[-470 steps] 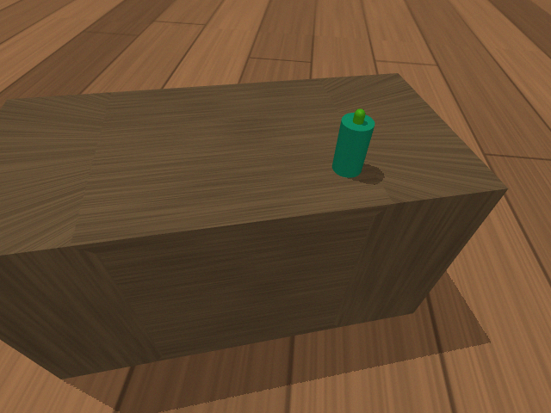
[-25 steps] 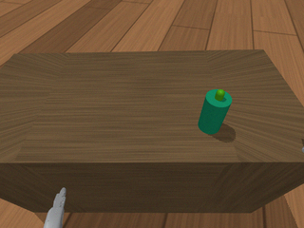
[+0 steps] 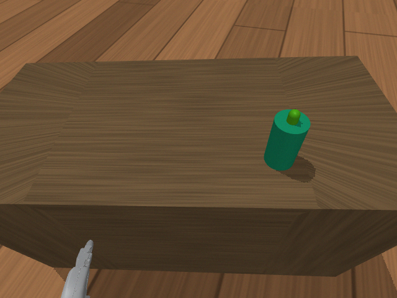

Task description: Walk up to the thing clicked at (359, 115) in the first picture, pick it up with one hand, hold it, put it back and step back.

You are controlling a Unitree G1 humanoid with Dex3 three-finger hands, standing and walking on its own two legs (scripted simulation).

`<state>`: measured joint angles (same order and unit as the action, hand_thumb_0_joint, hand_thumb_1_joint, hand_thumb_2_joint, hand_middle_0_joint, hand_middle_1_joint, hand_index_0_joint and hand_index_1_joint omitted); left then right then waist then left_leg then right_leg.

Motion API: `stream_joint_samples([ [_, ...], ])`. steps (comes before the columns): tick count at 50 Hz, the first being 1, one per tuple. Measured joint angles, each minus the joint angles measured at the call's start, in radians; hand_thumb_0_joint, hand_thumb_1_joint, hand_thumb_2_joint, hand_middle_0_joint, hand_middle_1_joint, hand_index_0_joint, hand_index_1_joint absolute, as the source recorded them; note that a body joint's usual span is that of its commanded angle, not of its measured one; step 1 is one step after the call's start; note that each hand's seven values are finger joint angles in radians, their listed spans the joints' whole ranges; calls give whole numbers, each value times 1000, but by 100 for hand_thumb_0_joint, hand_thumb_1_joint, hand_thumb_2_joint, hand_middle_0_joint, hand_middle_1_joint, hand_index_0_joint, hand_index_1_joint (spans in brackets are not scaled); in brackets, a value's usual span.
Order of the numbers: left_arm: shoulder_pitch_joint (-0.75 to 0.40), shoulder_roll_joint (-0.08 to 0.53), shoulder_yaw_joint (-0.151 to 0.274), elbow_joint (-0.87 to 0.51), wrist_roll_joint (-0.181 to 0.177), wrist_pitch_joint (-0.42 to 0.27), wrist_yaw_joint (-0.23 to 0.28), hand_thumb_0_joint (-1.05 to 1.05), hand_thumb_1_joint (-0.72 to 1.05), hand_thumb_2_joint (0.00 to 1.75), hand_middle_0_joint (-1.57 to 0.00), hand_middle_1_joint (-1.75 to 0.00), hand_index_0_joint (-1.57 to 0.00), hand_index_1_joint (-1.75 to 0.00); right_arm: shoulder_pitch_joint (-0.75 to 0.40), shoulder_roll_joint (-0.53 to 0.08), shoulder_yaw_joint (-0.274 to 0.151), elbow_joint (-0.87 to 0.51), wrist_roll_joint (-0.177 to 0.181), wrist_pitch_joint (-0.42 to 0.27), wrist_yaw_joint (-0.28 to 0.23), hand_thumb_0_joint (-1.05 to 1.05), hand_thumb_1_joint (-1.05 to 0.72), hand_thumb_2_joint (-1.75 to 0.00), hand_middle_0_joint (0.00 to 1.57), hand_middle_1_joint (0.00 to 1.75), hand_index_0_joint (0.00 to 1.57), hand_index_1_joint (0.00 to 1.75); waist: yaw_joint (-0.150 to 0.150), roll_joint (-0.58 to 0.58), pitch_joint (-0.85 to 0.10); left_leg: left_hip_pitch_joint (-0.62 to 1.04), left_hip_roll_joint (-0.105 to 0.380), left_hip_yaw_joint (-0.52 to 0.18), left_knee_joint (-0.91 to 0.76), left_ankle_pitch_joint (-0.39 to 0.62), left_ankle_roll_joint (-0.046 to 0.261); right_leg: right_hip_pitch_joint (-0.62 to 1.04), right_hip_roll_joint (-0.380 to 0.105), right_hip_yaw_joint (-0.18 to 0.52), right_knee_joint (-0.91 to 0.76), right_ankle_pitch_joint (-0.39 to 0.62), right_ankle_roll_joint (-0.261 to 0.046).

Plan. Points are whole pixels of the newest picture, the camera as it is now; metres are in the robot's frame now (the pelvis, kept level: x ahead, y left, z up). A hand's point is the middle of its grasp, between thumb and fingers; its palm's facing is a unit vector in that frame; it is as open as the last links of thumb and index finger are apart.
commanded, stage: go down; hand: right
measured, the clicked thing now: (286, 137) +0.49 -0.16 +0.04
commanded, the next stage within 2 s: approach in 0.82 s
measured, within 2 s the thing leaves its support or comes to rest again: neither
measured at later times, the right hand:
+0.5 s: hand out of the picture +0.42 -0.36 +0.15, palm faces +0.12 +0.99 +0.01, open 17.4 cm
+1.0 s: hand out of the picture +0.41 -0.36 +0.14, palm faces +0.12 +0.99 +0.01, open 17.5 cm
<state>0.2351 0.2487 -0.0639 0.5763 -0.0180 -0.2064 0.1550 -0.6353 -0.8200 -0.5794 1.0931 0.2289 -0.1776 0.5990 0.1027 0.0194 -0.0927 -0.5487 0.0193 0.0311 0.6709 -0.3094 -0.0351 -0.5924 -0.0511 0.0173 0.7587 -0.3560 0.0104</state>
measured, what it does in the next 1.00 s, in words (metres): stands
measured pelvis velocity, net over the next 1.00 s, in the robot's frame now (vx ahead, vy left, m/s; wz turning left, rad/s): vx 0.01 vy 0.00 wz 0.00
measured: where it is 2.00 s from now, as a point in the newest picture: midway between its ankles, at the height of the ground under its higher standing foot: outside the picture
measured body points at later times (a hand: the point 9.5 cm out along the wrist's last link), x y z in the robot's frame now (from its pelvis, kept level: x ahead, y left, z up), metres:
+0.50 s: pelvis +0.00 +0.00 -0.01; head +0.07 -0.03 +0.44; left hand +0.15 +0.26 -0.06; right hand +0.41 -0.41 +0.15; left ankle +0.01 +0.15 -0.71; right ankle +0.01 -0.12 -0.71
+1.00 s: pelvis +0.01 +0.00 -0.01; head +0.07 -0.03 +0.44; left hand +0.15 +0.26 -0.06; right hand +0.40 -0.41 +0.14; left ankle +0.01 +0.15 -0.71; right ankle +0.01 -0.12 -0.71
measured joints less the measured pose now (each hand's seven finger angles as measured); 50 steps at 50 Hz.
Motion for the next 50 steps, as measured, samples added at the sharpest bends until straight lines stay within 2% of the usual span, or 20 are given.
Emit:
stream_joint_samples([
  [19, 24, 8, 1, -53, 4, 5, -14, -1, -54, 7, -6, -5, -5, -5, -75, -46, -4, 32, -32, 25, -6, -2, 53, -4, 6, 5, 5, 5, 13, -7, -9, -51, -5, -3, 33, -14, -4, -57, -5, -1, 50, -25, -4],
  [36, 42, 8, -3, -101, -1, 12, -18, -1, -54, 7, -5, -5, -5, -5, -53, -37, -21, 16, -33, 34, -7, -2, 53, -4, 6, 5, 5, 5, 13, -6, -14, -55, -4, -1, 51, -31, -2, -58, -5, 3, 58, -36, -1],
  [43, 31, 8, -2, -59, 3, 13, -19, -1, -54, 7, -5, -5, -5, -5, -58, -37, -20, 17, -28, 33, 2, -2, 53, -3, 6, 5, 5, 5, 13, -7, -17, -60, -7, 4, 57, -35, 2, -65, -7, 8, 66, -39, 2],
  [46, 29, 11, -1, -71, 3, 21, -18, -1, -54, 7, -5, -5, -5, -5, -59, -42, -25, 21, -35, 32, 0, -2, 53, -3, 7, 5, 6, 5, 15, -9, -13, -63, -7, 3, 59, -34, 2, -67, -7, 7, 67, -38, 2],
  [50, 34, 12, -9, -80, 0, 16, -15, -1, -54, 6, -5, -4, -5, -5, -56, -35, -20, 16, -29, 34, 3, -2, 54, -3, 6, 5, 5, 5, 12, -11, -16, -60, -6, 3, 58, -34, 2, -62, -6, 8, 63, -36, 3],
])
